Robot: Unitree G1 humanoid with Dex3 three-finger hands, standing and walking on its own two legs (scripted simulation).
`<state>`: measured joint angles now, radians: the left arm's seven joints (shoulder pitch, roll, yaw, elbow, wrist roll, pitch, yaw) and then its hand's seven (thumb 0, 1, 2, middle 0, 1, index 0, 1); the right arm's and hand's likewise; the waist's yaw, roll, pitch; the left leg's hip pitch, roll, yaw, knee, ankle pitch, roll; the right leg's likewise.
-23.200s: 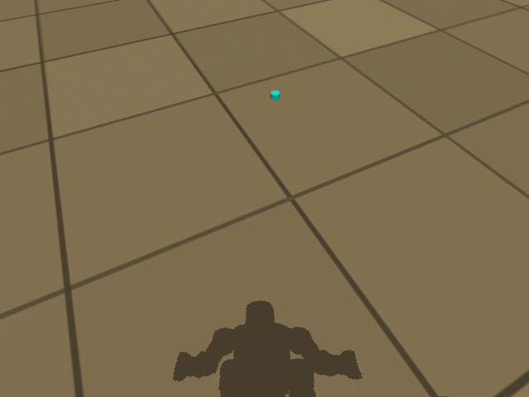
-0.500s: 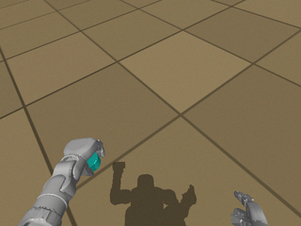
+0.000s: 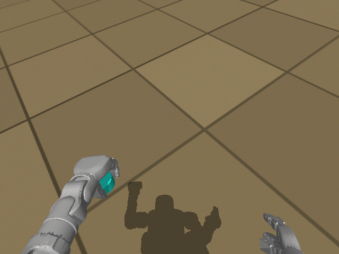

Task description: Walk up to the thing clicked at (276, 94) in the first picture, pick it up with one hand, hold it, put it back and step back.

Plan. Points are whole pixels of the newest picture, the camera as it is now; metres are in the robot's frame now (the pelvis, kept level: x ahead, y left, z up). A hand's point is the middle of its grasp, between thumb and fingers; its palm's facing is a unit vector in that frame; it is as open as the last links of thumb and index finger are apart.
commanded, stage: hold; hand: left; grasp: from above
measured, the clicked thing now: (102, 181) +0.31 +0.22 -0.07
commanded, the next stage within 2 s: crouch in 0.18 s
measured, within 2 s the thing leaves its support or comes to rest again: neither
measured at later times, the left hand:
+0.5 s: hand (102, 186) +0.29 +0.22 -0.05, palm faces -0.46 -0.07 -0.89, open 7.7 cm
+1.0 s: hand (120, 200) +0.33 +0.23 -0.29, palm faces -0.40 +0.03 -0.91, open 7.6 cm
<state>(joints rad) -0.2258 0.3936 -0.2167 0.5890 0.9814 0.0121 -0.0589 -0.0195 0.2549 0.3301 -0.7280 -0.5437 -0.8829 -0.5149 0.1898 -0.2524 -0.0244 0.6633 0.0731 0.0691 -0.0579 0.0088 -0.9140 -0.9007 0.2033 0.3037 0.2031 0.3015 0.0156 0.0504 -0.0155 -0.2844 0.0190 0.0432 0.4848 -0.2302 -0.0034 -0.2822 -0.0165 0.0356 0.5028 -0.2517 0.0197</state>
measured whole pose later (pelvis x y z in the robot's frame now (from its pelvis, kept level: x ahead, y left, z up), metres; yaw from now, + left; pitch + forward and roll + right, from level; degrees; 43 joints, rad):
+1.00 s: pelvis -0.06 +0.01 -0.17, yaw +0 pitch +28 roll -2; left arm -0.62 0.39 -0.11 1.15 1.16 -0.03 0.37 -0.03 0.26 0.30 -0.75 -0.51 -0.92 -0.48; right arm 0.23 -0.26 -0.08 0.73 -0.03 0.01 -0.02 0.00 -0.91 -0.90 0.20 0.30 0.20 0.30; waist -0.11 0.04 -0.20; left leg -1.44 0.03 -0.02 1.49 -0.54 0.01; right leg -1.40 0.00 0.00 1.46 -0.56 0.03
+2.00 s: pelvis -0.08 +0.00 -0.41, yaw -4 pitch +35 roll -6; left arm -0.90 0.59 0.04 1.42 1.24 -0.16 0.42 -0.01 0.25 0.37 -0.71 -0.54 -0.88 -0.53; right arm 0.14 -0.25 -0.01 0.79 -0.14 -0.06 0.11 0.00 -0.91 -0.90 0.21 0.30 0.21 0.30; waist -0.19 0.00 -0.11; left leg -2.25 0.03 -0.11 2.28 -0.66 -0.01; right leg -2.17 0.03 -0.05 2.23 -0.68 0.03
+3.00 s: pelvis -0.08 +0.00 -0.47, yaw -8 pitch +31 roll -8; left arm -0.93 0.73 0.12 1.61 1.28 -0.20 0.57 -0.02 0.30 0.24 -0.73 -0.53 -0.91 -0.47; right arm 0.10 -0.27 0.11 0.79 -0.22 -0.13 0.19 0.00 -0.91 -0.89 0.20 0.30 0.20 0.30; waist -0.26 -0.05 0.02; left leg -2.37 0.03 -0.19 2.51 -0.69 -0.03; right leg -2.29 0.05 -0.10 2.42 -0.69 0.04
